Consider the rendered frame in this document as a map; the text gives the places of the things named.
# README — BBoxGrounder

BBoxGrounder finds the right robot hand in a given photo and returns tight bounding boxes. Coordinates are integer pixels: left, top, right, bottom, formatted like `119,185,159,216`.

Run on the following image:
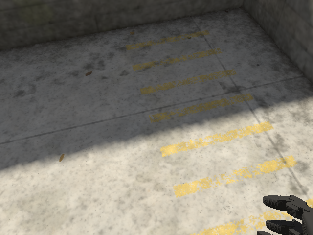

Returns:
256,195,313,235

